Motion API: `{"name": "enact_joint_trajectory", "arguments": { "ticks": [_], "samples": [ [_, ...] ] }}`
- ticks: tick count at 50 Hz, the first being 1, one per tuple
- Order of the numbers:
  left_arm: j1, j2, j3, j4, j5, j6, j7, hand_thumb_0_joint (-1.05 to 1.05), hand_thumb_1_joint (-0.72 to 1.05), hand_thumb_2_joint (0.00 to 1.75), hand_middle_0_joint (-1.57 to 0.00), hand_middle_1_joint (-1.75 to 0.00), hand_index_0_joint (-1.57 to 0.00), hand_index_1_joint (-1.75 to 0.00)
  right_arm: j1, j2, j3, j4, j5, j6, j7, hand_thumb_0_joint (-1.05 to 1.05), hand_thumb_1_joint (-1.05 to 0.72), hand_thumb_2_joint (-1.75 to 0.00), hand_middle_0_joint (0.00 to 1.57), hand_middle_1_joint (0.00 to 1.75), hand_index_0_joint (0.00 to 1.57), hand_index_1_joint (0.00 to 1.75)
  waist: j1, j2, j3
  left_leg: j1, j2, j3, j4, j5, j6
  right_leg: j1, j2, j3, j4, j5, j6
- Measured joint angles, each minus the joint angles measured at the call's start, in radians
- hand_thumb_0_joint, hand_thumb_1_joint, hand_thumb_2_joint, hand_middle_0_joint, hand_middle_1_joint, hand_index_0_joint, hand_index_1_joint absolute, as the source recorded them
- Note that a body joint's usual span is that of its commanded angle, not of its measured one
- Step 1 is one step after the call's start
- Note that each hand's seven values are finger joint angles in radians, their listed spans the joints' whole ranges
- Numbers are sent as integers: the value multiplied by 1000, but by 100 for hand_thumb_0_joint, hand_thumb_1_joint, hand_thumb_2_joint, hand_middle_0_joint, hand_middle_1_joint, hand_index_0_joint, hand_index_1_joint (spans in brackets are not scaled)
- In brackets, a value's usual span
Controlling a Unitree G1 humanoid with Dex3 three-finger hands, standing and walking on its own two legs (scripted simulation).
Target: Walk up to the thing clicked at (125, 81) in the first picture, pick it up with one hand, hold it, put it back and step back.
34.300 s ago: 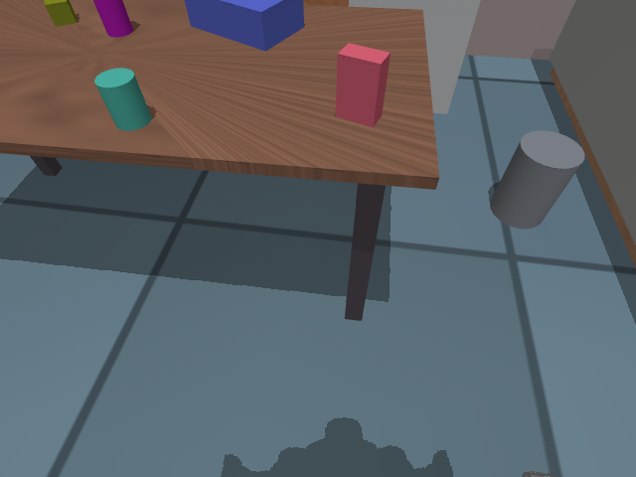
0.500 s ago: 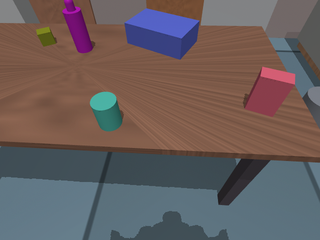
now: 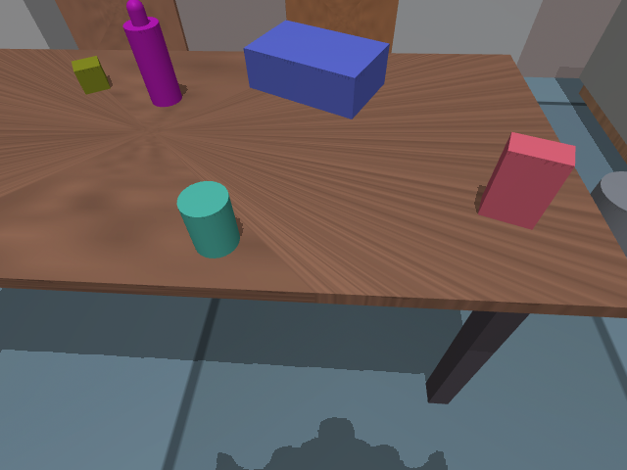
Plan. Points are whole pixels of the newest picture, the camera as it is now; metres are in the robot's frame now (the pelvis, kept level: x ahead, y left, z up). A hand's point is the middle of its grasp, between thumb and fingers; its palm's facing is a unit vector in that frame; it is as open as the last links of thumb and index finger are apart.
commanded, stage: stand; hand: left
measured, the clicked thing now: (210, 220) +0.46 +0.18 +0.03
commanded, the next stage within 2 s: step back in 0.22 s
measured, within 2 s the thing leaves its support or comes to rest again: neither
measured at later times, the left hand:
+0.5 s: hand out of the picture +0.07 +0.30 -0.18, palm faces -0.03 -0.93 -0.38, open 7.4 cm
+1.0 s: hand out of the picture -0.03 +0.28 -0.17, palm faces -0.09 -0.91 -0.40, open 7.4 cm
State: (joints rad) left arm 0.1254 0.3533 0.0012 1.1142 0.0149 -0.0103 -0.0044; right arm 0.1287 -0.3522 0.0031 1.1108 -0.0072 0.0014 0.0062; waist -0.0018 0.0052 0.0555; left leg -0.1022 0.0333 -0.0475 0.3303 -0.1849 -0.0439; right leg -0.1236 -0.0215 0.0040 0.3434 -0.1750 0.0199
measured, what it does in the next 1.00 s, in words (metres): walks backwards: right foot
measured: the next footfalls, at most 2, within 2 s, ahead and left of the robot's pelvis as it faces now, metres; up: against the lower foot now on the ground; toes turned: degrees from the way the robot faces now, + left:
right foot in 0.92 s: -0.09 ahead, -0.08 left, +0.00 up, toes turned -1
left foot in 1.34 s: -0.20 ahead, +0.16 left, +0.00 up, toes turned -2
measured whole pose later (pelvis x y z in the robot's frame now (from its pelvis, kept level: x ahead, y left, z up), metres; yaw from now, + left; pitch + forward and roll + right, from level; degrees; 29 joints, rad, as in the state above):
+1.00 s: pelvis -0.13 +0.02 -0.03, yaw -3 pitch -3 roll -1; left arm 0.15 0.35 0.07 0.89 0.03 0.04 0.00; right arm 0.10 -0.38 -0.05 0.87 0.00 0.06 -0.01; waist -0.02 0.05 0.19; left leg -0.40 0.01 -0.03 0.77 -0.39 0.01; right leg -0.25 0.06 0.02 0.66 -0.34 -0.03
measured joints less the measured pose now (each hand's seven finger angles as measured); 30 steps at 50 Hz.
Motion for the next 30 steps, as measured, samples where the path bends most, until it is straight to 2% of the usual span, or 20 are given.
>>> {"name": "enact_joint_trajectory", "arguments": {
  "ticks": [11,16,19,23,24,25,26,27,30],
  "samples": [
    [4,2,1,2,-1,1,-1,1,90,90,-21,-30,-21,-30,3,-1,-1,1,0,1,2,1,-90,-89,20,30,20,30,0,0,5,-4,-1,-2,0,1,0,-3,-1,-2,0,0,0],
    [-18,7,36,-47,-14,15,7,1,90,90,-21,-30,-21,-30,-27,-21,-19,-37,16,20,5,1,-90,-89,20,30,20,30,-3,8,62,-86,0,-10,116,-36,8,-69,3,-7,84,-22,-5],
    [-40,10,47,-81,-12,28,9,1,90,90,-21,-30,-21,-30,-43,-44,-34,-69,20,33,4,1,-90,-89,20,30,20,30,-7,18,101,-157,-7,-13,222,-57,37,-113,1,-12,136,-33,-4],
    [-61,15,54,-128,6,46,11,1,90,90,-21,-30,-21,-30,-36,-66,-52,-111,16,51,6,1,-90,-89,20,30,20,30,-8,-3,124,-224,-62,5,423,-246,74,-179,-34,7,214,-51,5],
    [-66,20,54,-139,8,51,11,1,90,90,-21,-30,-21,-30,-27,-69,-55,-120,16,50,7,0,-91,-89,20,30,20,30,-13,-9,121,-221,-67,10,423,-241,81,-197,-42,9,234,-57,10],
    [-71,25,53,-150,9,56,12,1,90,90,-21,-30,-21,-30,-13,-71,-58,-129,15,47,8,0,-91,-89,20,30,20,30,-18,-12,114,-209,-63,15,395,-182,86,-219,-47,7,259,-65,15],
    [-77,29,52,-163,7,61,13,1,90,90,-21,-30,-21,-30,3,-76,-61,-138,12,43,8,0,-91,-89,20,30,20,30,-22,-8,105,-195,-54,10,353,-156,82,-247,-45,3,294,-78,11],
    [-91,39,55,-172,3,65,17,1,90,90,-21,-30,-21,-30,7,-68,-65,-138,6,40,5,0,-91,-89,20,30,20,30,-22,-23,113,-199,-62,14,358,-182,77,-274,-38,30,345,-112,-3],
    [-111,62,67,-200,1,75,33,1,90,90,-21,-30,-21,-30,18,-25,-56,-145,-12,39,3,0,-91,-89,20,30,20,30,-14,-69,142,-198,-68,30,354,-172,77,-329,58,136,556,-321,-35]
  ]
}}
